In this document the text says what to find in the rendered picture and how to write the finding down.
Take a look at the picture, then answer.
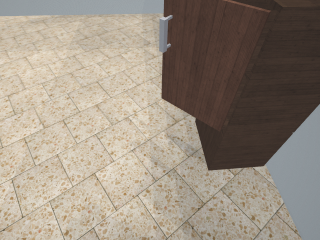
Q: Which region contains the cupboard door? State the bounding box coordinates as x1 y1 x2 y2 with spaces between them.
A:
161 0 271 132

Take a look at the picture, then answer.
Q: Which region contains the handle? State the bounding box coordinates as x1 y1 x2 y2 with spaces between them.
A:
159 15 173 53

